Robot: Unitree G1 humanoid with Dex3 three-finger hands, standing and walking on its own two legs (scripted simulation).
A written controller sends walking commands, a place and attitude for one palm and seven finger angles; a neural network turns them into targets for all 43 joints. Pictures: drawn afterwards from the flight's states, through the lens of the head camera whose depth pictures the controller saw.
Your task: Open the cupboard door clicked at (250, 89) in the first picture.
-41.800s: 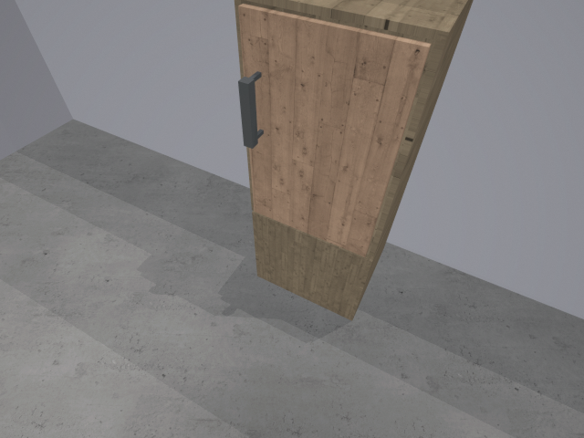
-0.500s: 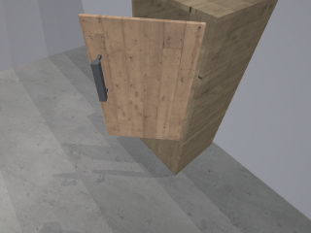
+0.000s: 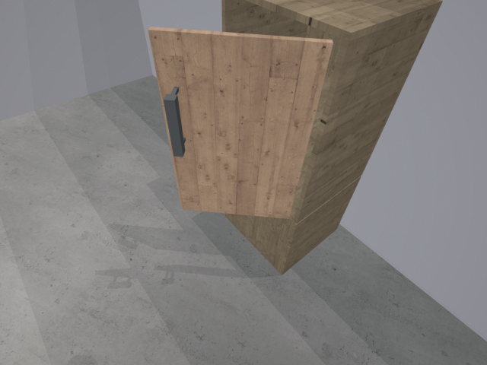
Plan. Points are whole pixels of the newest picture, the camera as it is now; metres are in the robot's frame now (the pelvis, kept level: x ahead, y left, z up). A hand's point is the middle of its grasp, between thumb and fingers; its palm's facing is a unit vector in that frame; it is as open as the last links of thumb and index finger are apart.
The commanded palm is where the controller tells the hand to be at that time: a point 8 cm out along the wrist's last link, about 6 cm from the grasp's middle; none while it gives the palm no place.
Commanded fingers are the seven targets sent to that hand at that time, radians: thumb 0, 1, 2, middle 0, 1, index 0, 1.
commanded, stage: shuffle to correct the standing spot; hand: left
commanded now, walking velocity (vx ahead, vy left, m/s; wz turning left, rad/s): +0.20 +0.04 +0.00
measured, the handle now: (177, 122) +0.64 +0.21 +0.05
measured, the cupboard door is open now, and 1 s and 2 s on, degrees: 45 45 45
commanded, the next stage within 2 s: come to a stop and stand still in 0.30 s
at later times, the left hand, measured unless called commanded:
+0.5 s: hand out of the picture +0.09 +0.17 -0.17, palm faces +0.07 -0.98 -0.20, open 7.3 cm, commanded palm none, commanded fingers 0.00 0.90 0.90 -0.20 -0.30 -0.20 -0.30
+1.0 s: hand out of the picture +0.12 +0.19 -0.17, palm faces +0.02 -0.97 -0.25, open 7.4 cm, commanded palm none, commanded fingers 0.00 0.90 0.90 -0.20 -0.30 -0.20 -0.30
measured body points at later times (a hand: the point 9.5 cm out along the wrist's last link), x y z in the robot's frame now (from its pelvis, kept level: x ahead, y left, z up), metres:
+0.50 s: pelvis +0.08 +0.00 +0.00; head +0.09 +0.00 +0.45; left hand +0.09 +0.22 -0.16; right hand +0.05 -0.21 -0.17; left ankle +0.05 +0.10 -0.69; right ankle +0.06 -0.10 -0.73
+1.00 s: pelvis +0.07 +0.00 -0.01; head +0.08 -0.01 +0.44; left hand +0.12 +0.24 -0.15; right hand +0.14 -0.22 -0.16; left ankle +0.14 +0.13 -0.72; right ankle +0.06 -0.08 -0.73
